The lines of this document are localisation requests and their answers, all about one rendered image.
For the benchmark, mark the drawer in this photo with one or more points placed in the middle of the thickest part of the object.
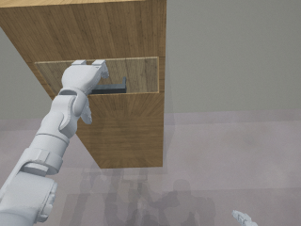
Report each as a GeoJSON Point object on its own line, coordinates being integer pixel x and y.
{"type": "Point", "coordinates": [141, 73]}

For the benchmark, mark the left robot hand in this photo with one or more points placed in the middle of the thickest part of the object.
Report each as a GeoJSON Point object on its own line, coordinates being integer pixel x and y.
{"type": "Point", "coordinates": [85, 78]}

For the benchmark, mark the cabinet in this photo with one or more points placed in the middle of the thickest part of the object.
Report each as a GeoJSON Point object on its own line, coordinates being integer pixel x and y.
{"type": "Point", "coordinates": [127, 129]}

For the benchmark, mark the robot left forearm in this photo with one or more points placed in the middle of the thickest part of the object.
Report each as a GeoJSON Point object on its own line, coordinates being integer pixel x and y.
{"type": "Point", "coordinates": [44, 155]}

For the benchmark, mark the left robot upper arm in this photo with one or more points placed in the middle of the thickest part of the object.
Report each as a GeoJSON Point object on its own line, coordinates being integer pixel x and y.
{"type": "Point", "coordinates": [28, 200]}

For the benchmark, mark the handle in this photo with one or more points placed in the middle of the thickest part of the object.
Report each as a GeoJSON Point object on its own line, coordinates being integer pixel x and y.
{"type": "Point", "coordinates": [110, 88]}

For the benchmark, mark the right robot hand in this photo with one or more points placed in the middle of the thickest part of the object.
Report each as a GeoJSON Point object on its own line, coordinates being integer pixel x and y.
{"type": "Point", "coordinates": [243, 218]}

